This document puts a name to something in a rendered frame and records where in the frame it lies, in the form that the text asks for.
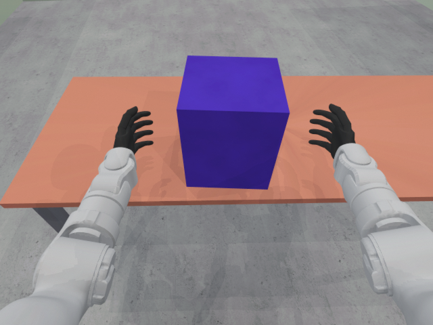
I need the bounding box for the robot left upper arm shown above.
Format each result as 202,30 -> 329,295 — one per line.
0,237 -> 116,325

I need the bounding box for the carton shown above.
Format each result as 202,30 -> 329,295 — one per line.
177,56 -> 290,190

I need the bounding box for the left robot hand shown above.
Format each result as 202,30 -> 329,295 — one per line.
113,106 -> 154,155

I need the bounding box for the table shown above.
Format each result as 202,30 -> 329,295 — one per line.
0,75 -> 433,270

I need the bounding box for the left robot forearm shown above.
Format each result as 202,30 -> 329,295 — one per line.
32,147 -> 138,292

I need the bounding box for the right robot hand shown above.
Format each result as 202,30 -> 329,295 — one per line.
309,104 -> 355,159

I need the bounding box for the right robot forearm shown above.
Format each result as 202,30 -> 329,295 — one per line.
333,143 -> 433,238

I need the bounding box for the robot right upper arm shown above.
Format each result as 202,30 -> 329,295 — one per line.
360,225 -> 433,325

